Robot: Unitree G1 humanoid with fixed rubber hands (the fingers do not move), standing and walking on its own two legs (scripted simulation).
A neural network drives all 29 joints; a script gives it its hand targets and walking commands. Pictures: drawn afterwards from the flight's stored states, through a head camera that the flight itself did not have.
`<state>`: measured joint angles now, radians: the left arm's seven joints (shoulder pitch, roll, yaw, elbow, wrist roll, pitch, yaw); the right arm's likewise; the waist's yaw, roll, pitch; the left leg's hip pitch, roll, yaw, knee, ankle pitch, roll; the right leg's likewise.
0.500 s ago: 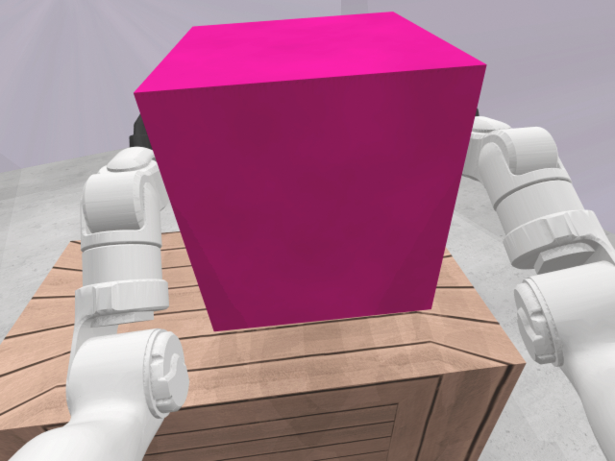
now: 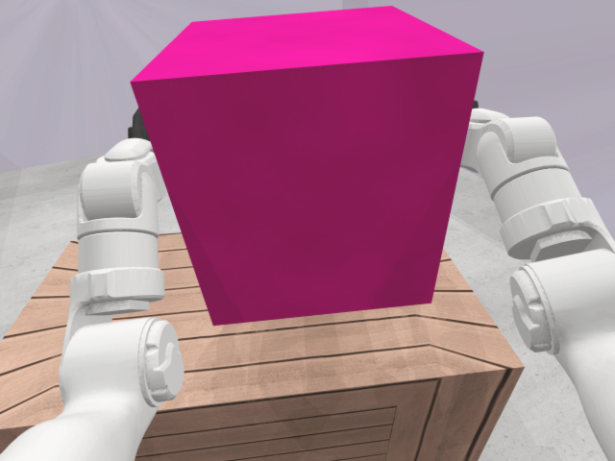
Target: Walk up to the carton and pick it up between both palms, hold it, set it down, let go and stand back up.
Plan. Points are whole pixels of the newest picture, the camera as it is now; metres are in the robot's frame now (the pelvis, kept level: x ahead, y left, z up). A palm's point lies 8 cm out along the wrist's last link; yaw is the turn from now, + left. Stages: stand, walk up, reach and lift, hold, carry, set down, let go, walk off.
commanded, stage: hold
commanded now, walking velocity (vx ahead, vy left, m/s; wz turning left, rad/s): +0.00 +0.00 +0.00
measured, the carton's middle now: (307, 157) +0.41 +0.00 +0.27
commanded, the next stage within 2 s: none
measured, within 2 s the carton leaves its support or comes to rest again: neither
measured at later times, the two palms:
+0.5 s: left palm (150, 162) +0.36 +0.18 +0.30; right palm (461, 142) +0.37 -0.19 +0.30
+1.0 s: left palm (145, 152) +0.36 +0.18 +0.31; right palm (462, 128) +0.36 -0.18 +0.32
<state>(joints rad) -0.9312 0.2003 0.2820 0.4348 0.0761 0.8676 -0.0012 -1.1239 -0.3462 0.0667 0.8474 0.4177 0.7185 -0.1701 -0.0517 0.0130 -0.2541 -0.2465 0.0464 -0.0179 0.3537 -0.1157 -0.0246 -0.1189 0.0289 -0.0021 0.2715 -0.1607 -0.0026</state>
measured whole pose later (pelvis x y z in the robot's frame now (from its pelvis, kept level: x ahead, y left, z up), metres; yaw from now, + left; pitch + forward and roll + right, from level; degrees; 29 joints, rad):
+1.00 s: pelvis +0.00 +0.00 +0.00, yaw +0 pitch +0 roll -2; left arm -0.96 0.21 0.28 0.47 0.08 0.86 -0.01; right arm -1.14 -0.35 0.07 0.86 0.41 0.72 -0.17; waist -0.06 0.01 -0.26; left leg -0.25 0.05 -0.02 0.35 -0.11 -0.02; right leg -0.13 0.03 0.00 0.28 -0.16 0.00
